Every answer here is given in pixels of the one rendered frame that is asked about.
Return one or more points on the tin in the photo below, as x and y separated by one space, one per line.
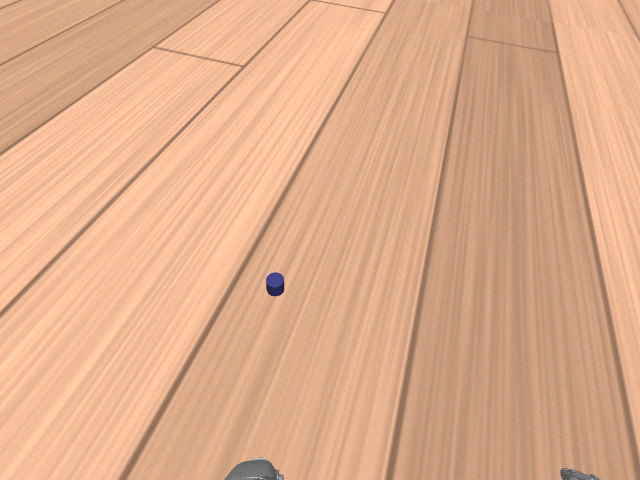
275 284

